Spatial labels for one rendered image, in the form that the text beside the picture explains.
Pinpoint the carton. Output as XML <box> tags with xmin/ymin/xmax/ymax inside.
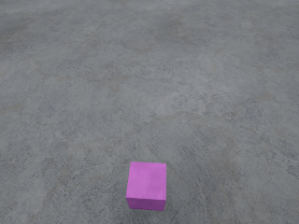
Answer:
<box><xmin>125</xmin><ymin>161</ymin><xmax>166</xmax><ymax>211</ymax></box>

